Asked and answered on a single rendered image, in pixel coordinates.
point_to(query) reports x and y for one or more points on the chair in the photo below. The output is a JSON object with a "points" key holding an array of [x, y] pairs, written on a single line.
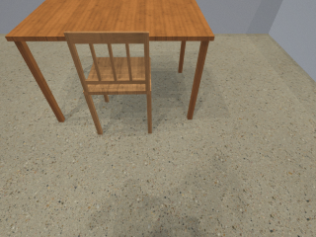
{"points": [[113, 75]]}

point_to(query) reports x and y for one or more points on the table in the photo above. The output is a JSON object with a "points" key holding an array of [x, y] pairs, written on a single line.
{"points": [[165, 20]]}

